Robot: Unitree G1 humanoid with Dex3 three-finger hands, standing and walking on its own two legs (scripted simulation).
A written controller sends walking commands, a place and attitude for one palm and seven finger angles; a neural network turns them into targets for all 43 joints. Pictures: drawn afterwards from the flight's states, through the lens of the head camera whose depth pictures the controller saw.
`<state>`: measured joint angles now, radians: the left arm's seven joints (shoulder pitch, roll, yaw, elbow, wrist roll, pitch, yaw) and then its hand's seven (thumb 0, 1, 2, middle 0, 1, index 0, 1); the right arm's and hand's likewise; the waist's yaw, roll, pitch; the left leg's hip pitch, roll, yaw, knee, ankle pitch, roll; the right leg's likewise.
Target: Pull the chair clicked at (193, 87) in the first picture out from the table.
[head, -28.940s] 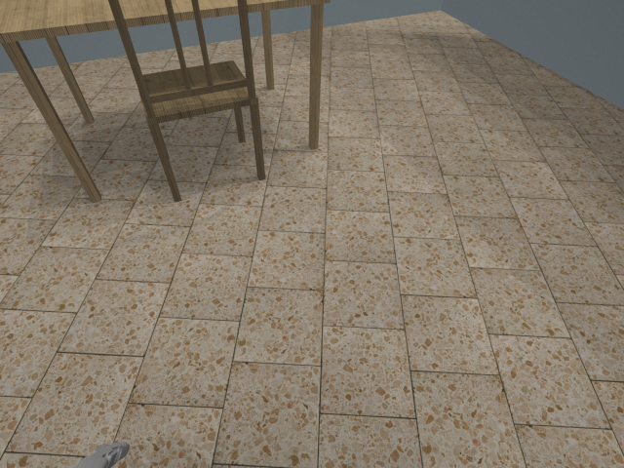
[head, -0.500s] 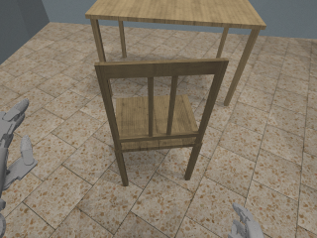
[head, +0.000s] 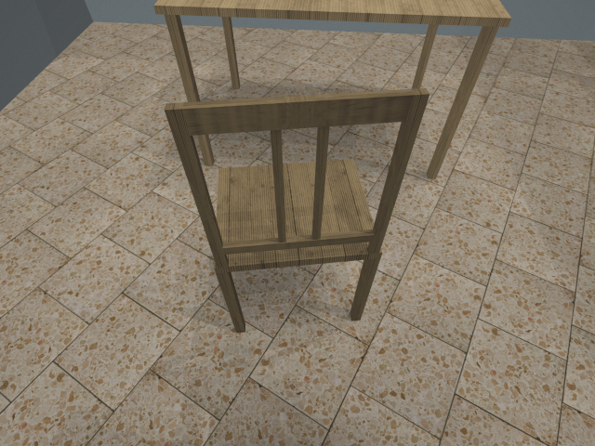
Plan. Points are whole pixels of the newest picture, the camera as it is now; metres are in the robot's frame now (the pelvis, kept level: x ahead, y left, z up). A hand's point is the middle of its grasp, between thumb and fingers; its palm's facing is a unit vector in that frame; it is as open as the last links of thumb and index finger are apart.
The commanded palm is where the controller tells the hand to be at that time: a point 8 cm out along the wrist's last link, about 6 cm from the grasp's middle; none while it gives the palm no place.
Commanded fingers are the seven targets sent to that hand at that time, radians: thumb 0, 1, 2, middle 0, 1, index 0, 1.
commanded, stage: let the arm hang, fingers relaxed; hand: left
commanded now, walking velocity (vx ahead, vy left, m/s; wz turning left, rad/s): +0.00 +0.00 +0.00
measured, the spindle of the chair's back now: (279, 193) +0.59 +0.08 -0.08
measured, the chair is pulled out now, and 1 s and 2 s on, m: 0.67 0.67 0.67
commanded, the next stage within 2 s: look to check the result in 0.56 s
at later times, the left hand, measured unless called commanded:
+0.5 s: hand out of the picture +0.01 +0.15 -0.17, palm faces +0.00 -0.98 -0.19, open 7.3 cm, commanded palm none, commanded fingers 0.00 0.90 0.90 -0.20 -0.30 -0.20 -0.30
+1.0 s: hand out of the picture +0.01 +0.14 -0.17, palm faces +0.00 -0.98 -0.18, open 7.3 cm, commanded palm none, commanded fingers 0.00 0.90 0.90 -0.20 -0.30 -0.20 -0.30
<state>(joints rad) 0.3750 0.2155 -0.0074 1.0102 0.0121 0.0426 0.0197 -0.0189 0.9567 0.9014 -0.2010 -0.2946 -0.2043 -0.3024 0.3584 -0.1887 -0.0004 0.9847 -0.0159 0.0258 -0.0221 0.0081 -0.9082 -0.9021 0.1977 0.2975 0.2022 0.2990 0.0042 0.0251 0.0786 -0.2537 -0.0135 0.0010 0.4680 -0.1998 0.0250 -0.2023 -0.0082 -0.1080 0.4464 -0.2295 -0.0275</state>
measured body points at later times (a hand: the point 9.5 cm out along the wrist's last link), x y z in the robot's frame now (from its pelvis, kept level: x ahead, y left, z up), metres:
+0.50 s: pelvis +0.01 -0.02 +0.00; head +0.03 -0.03 +0.45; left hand +0.01 +0.20 -0.15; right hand -0.01 -0.22 -0.17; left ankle +0.03 +0.10 -0.74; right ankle +0.01 -0.10 -0.74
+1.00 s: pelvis +0.02 -0.03 +0.00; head +0.04 -0.04 +0.45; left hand +0.01 +0.19 -0.15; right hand +0.00 -0.23 -0.16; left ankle +0.03 +0.10 -0.74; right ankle +0.01 -0.10 -0.74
